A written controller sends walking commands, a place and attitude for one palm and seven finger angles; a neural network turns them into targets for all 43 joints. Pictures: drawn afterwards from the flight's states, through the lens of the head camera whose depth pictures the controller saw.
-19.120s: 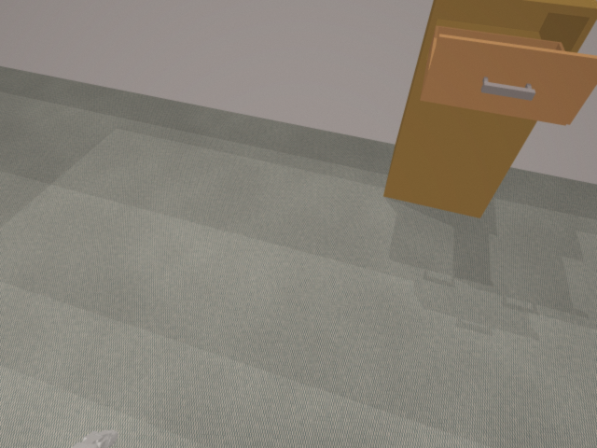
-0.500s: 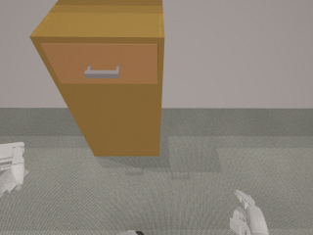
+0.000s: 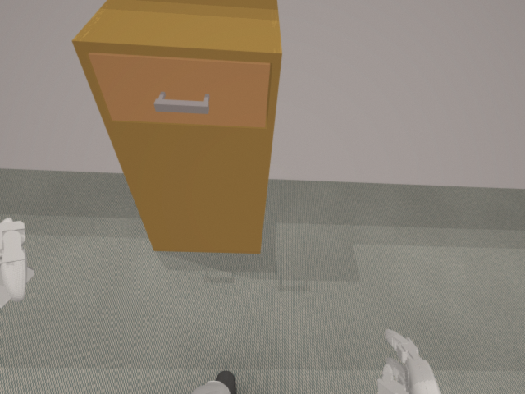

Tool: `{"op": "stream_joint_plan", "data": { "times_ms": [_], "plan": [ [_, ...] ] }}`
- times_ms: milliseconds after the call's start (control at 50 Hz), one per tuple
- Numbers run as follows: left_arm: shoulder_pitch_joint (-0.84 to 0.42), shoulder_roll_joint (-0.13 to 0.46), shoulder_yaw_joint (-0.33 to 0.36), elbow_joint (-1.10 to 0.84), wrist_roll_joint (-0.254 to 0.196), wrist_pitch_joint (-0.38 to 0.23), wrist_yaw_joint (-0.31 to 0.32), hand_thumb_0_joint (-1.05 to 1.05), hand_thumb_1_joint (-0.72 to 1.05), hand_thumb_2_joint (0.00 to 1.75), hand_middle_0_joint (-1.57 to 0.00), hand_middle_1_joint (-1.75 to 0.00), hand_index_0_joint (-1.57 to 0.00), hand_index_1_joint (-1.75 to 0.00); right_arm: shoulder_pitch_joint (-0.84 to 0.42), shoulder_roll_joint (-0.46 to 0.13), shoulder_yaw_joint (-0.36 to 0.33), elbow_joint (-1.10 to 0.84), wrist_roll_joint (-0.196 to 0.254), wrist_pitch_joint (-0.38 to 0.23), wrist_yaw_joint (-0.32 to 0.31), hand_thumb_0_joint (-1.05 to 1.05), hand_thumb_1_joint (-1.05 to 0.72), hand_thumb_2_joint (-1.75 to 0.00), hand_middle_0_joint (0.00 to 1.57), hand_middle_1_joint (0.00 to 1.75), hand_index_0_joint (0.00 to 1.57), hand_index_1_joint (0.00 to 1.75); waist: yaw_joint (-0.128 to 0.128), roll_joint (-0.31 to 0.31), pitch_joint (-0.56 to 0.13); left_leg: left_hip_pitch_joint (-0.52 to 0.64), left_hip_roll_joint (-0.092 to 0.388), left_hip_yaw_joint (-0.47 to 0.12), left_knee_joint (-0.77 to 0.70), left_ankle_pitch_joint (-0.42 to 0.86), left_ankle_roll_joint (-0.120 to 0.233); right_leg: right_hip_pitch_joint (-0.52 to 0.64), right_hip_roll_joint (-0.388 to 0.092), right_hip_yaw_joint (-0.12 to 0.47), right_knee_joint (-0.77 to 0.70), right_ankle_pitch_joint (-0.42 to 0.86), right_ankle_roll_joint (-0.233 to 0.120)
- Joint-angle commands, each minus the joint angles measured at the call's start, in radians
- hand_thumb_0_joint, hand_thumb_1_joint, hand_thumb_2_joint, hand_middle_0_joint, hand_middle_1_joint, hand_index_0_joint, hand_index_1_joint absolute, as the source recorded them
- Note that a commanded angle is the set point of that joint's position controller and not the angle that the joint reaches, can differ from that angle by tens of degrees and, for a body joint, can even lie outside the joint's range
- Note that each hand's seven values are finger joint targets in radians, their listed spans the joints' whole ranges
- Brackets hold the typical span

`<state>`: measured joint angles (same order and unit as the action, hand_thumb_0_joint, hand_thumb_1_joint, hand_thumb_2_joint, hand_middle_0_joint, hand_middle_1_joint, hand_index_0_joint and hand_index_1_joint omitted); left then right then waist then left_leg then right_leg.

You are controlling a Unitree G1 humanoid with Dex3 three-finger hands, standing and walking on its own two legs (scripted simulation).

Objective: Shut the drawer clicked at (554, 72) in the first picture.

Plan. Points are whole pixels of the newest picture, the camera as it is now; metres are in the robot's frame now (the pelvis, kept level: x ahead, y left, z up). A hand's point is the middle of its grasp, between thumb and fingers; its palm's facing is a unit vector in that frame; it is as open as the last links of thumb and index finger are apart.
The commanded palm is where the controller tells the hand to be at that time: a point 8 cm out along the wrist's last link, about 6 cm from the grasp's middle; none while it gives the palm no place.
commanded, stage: stop stepping back and stand still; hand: left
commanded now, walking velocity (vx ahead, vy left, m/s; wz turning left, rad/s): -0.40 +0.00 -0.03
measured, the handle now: (183, 101) +0.74 +0.22 +0.02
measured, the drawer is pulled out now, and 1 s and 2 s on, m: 0.00 0.00 0.00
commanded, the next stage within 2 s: let the arm hang, fingers relaxed in 0.84 s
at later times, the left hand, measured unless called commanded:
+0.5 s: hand out of the picture +0.12 +0.24 +0.18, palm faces +0.31 -0.82 -0.48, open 3.2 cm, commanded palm +0.06 +0.29 +0.19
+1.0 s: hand (11, 375) +0.13 +0.26 +0.11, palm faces +0.24 -0.85 -0.47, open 3.2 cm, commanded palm none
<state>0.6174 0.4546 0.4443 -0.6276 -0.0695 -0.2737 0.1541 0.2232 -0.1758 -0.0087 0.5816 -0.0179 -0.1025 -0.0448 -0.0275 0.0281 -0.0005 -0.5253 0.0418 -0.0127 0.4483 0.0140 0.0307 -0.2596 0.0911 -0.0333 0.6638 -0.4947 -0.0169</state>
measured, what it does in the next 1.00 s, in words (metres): steps on the spot: right foot, then left foot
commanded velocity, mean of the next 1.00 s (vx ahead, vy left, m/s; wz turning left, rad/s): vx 0.06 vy -0.01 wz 0.00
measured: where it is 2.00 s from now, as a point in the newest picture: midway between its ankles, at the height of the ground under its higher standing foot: outside the picture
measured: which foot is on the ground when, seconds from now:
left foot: down 0.00-0.02, up 0.04-0.18, down 0.20-0.46, up 0.48-0.62, down 0.64-1.00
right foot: up 0.00-0.00, down 0.02-1.00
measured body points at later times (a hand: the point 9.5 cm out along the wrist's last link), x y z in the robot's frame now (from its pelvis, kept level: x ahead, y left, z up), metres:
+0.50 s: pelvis -0.08 +0.01 +0.01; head -0.08 +0.02 +0.46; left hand +0.09 +0.29 +0.21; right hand +0.07 -0.22 -0.07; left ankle +0.00 +0.11 -0.71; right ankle -0.09 -0.08 -0.73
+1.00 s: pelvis -0.08 +0.03 +0.01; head -0.07 +0.02 +0.46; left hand +0.11 +0.31 +0.14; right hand +0.08 -0.21 -0.09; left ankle -0.05 +0.14 -0.73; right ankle -0.09 -0.08 -0.73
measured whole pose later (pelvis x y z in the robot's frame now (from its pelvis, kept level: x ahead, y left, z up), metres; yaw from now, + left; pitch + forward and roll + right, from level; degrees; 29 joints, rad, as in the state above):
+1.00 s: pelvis -0.08 +0.03 +0.01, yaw -1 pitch +1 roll -1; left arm 0.52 0.37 0.25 -0.28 0.00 -0.18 0.08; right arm 0.20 -0.23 -0.01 0.69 0.00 -0.11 0.00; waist 0.00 0.04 -0.02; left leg -0.33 0.02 0.03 0.58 -0.26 0.01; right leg -0.25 0.01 -0.05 0.55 -0.31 -0.02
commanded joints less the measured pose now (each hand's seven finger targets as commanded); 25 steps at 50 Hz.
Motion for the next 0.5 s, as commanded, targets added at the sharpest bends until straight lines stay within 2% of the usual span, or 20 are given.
{"op": "stream_joint_plan", "data": {
  "times_ms": [0,20,40,60,100,120,140,160,180,200,220,240,280,340,360,400,420,440,460,480],
  "plan": [
    [-0.02,0.159,0.086,-0.197,-0.004,-0.079,0.004,0.0,0.9,0.9,-1.4,-1.6,-1.4,-1.6,-0.078,-0.121,-0.044,-0.092,0.003,-0.021,-0.002,0.0,-0.9,-0.9,0.2,0.3,0.2,0.3,0.015,-0.113,-0.105,0.292,-0.002,-0.004,0.252,-0.316,-0.074,-0.2,-0.319,0.338,-0.515,0.149,-0.097],
    [-0.078,0.158,0.063,-0.191,-0.003,-0.07,0.012,0.0,0.9,0.9,-1.4,-1.6,-1.4,-1.6,-0.105,-0.122,-0.039,-0.095,0.004,-0.026,-0.009,0.0,-0.9,-0.9,0.2,0.3,0.2,0.3,0.029,-0.19,-0.086,0.252,-0.062,0.021,0.454,-0.382,-0.086,-0.254,-0.42,0.348,-0.505,0.269,-0.152],
    [-0.06,0.097,0.018,-0.098,0.009,-0.034,0.007,0.0,0.9,0.9,-1.4,-1.6,-1.4,-1.6,-0.115,-0.134,-0.054,-0.083,0.011,-0.023,-0.013,0.0,-0.9,-0.9,0.2,0.3,0.2,0.3,0.028,-0.239,-0.068,0.166,-0.058,-0.022,0.563,-0.41,-0.066,-0.244,-0.402,0.303,-0.442,0.366,-0.155],
    [-0.085,0.099,0.015,-0.116,0.013,-0.018,0.003,0.0,0.9,0.9,-1.4,-1.6,-1.4,-1.6,-0.137,-0.132,-0.052,-0.093,0.012,-0.017,-0.013,0.0,-0.9,-0.9,0.2,0.3,0.2,0.3,0.021,-0.221,-0.057,0.115,-0.053,-0.031,0.57,-0.424,-0.061,-0.189,-0.38,0.287,-0.379,0.557,-0.147],
    [-0.038,0.098,0.034,-0.1,0.023,-0.006,0.011,0.0,0.9,0.9,-1.4,-1.6,-1.4,-1.6,-0.139,-0.111,-0.019,-0.113,0.013,-0.005,-0.032,0.0,-0.9,-0.9,0.2,0.3,0.2,0.3,0.015,-0.149,-0.042,0.128,-0.022,0.005,0.299,-0.356,-0.042,-0.027,-0.308,0.181,-0.256,0.801,-0.105],
    [-0.046,0.096,0.033,-0.116,0.019,-0.003,0.011,0.0,0.9,0.9,-1.4,-1.6,-1.4,-1.6,-0.132,-0.12,-0.014,-0.116,0.016,-0.005,-0.041,0.0,-0.9,-0.9,0.2,0.3,0.2,0.3,0.01,-0.104,-0.048,0.188,-0.04,0.024,0.117,-0.264,-0.031,0.005,-0.264,0.148,-0.206,0.804,-0.069],
    [-0.059,0.104,0.037,-0.162,0.015,-0.008,0.012,0.0,0.9,0.9,-1.4,-1.6,-1.4,-1.6,-0.116,-0.137,-0.017,-0.119,0.02,-0.016,-0.046,0.0,-0.9,-0.9,0.2,0.3,0.2,0.3,0.009,-0.044,-0.084,0.282,-0.027,0.023,-0.059,-0.067,-0.017,0.036,-0.205,0.104,-0.137,0.749,-0.022],
    [-0.059,0.129,0.057,-0.205,0.013,-0.013,0.013,0.0,0.9,0.9,-1.4,-1.6,-1.4,-1.6,-0.124,-0.166,-0.032,-0.134,0.022,-0.029,-0.05,0.0,-0.9,-0.9,0.2,0.3,0.2,0.3,0.029,0.071,-0.128,0.393,0.079,-0.068,-0.085,0.196,0.012,0.006,-0.135,0.063,-0.081,0.558,0.024],
    [-0.049,0.124,0.055,-0.223,0.013,-0.025,0.01,0.0,0.9,0.9,-1.4,-1.6,-1.4,-1.6,-0.092,-0.167,-0.034,-0.139,0.022,-0.044,-0.038,0.0,-0.9,-0.9,0.2,0.3,0.2,0.3,0.043,0.102,-0.185,0.482,0.16,-0.137,-0.077,0.3,0.043,-0.039,-0.098,0.063,-0.049,0.295,0.035],
    [-0.026,0.119,0.053,-0.2,0.017,-0.022,0.009,0.0,0.9,0.9,-1.4,-1.6,-1.4,-1.6,-0.078,-0.155,-0.037,-0.141,0.018,-0.058,-0.029,0.0,-0.9,-0.9,0.2,0.3,0.2,0.3,0.039,0.109,-0.198,0.527,0.189,-0.214,-0.086,0.334,0.061,-0.102,-0.063,0.053,-0.026,0.12,0.033],
    [-0.022,0.12,0.056,-0.249,0.007,-0.017,0.003,0.0,0.9,0.9,-1.4,-1.6,-1.4,-1.6,-0.072,-0.142,-0.035,-0.137,0.006,-0.069,-0.024,0.0,-0.9,-0.9,0.2,0.3,0.2,0.3,0.025,0.24,-0.188,0.484,0.205,-0.308,-0.189,0.169,0.037,-0.112,-0.055,0.054,0.06,0.007,0.035],
    [-0.021,0.117,0.062,-0.277,0.013,-0.015,0.006,0.0,0.9,0.9,-1.4,-1.6,-1.4,-1.6,-0.079,-0.14,-0.035,-0.131,0.001,-0.078,-0.019,0.0,-0.9,-0.9,0.2,0.3,0.2,0.3,0.027,0.249,-0.161,0.405,0.227,-0.336,-0.247,-0.068,0.043,-0.08,-0.067,0.086,0.121,-0.004,0.029],
    [0.045,0.088,0.053,-0.259,0.02,-0.004,0.017,0.0,0.9,0.9,-1.4,-1.6,-1.4,-1.6,-0.074,-0.136,-0.032,-0.133,0.009,-0.083,-0.01,0.0,-0.9,-0.9,0.2,0.3,0.2,0.3,0.022,0.152,-0.129,0.315,0.205,-0.267,-0.265,-0.358,0.072,-0.019,-0.077,0.074,0.043,0.045,0.023],
    [0.107,0.057,0.037,-0.165,0.024,0.028,0.021,0.0,0.9,0.9,-1.4,-1.6,-1.4,-1.6,-0.1,-0.148,-0.03,-0.147,0.018,-0.05,-0.013,0.0,-0.9,-0.9,0.2,0.3,0.2,0.3,0.013,0.187,-0.041,0.037,0.127,-0.149,-0.338,-0.679,0.01,0.199,-0.028,-0.047,-0.139,0.078,0.009],
    [0.102,0.075,0.049,-0.156,0.029,0.031,0.02,0.0,0.9,0.9,-1.4,-1.6,-1.4,-1.6,-0.107,-0.15,-0.033,-0.154,0.017,-0.04,-0.019,0.0,-0.9,-0.9,0.2,0.3,0.2,0.3,0.013,0.183,-0.036,0.015,0.094,-0.111,-0.298,-0.668,-0.004,0.233,-0.035,-0.046,-0.206,0.09,0.002],
    [0.069,0.088,0.049,-0.115,0.029,0.033,0.017,0.0,0.9,0.9,-1.4,-1.6,-1.4,-1.6,-0.096,-0.138,-0.037,-0.143,0.01,-0.014,-0.027,0.0,-0.9,-0.9,0.2,0.3,0.2,0.3,0.007,0.009,-0.035,0.073,0.014,-0.04,-0.085,-0.526,-0.028,0.168,-0.12,0.06,-0.382,0.058,-0.043],
    [0.031,0.098,0.053,-0.112,0.02,0.028,0.014,0.0,0.9,0.9,-1.4,-1.6,-1.4,-1.6,-0.09,-0.14,-0.045,-0.131,0.005,-0.001,-0.028,0.0,-0.9,-0.9,0.2,0.3,0.2,0.3,0.001,-0.108,-0.049,0.172,-0.023,0.009,0.14,-0.411,-0.036,0.017,-0.239,0.215,-0.464,-0.045,-0.101],
    [-0.008,0.097,0.048,-0.118,0.014,0.036,0.018,0.0,0.9,0.9,-1.4,-1.6,-1.4,-1.6,-0.089,-0.148,-0.054,-0.122,0.014,0.003,-0.03,0.0,-0.9,-0.9,0.2,0.3,0.2,0.3,0.011,-0.226,-0.045,0.147,-0.043,0.005,0.336,-0.374,-0.037,-0.075,-0.352,0.392,-0.528,-0.221,-0.156],
    [-0.027,0.083,0.039,-0.112,0.016,0.046,0.024,0.0,0.9,0.9,-1.4,-1.6,-1.4,-1.6,-0.086,-0.155,-0.056,-0.111,0.013,0.006,-0.027,0.0,-0.9,-0.9,0.2,0.3,0.2,0.3,0.014,-0.237,-0.025,0.082,-0.045,0.001,0.451,-0.364,-0.032,-0.071,-0.395,0.441,-0.534,-0.207,-0.188],
    [-0.042,0.053,0.005,-0.093,0.016,0.042,0.023,0.0,0.9,0.9,-1.4,-1.6,-1.4,-1.6,-0.077,-0.152,-0.049,-0.104,0.015,0.001,-0.028,0.0,-0.9,-0.9,0.2,0.3,0.2,0.3,0.0,-0.171,-0.002,0.066,-0.026,-0.013,0.482,-0.373,-0.027,-0.079,-0.387,0.38,-0.495,-0.144,-0.182]
  ]
}}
